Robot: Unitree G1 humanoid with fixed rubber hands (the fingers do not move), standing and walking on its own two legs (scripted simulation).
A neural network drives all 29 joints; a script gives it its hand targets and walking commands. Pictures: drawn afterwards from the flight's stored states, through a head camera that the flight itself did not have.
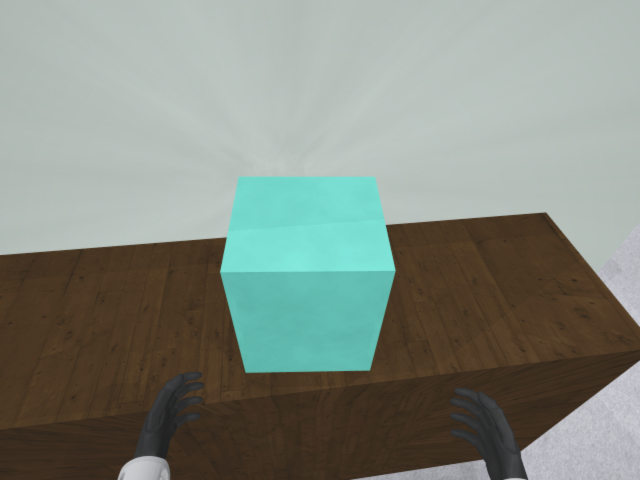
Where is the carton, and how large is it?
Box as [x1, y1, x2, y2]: [220, 177, 395, 372]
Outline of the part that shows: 238,177 220,273 245,371 261,372 369,370 395,270 375,178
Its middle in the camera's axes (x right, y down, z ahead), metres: -0.02 +0.06 +0.62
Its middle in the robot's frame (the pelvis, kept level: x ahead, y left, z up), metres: +0.41 +0.07 -0.01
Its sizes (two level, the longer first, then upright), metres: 0.208 0.188 0.261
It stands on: a pedestal, 0.64 m high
